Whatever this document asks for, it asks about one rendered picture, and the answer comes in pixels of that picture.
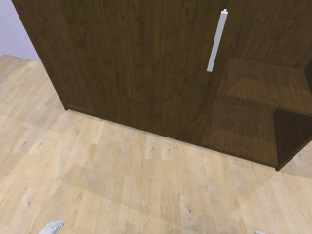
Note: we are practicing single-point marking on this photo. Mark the handle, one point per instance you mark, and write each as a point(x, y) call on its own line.
point(217, 38)
point(30, 16)

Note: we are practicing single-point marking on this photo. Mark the wardrobe door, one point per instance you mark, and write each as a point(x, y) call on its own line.
point(145, 62)
point(57, 45)

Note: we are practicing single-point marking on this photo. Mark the left robot hand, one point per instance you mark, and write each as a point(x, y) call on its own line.
point(53, 227)

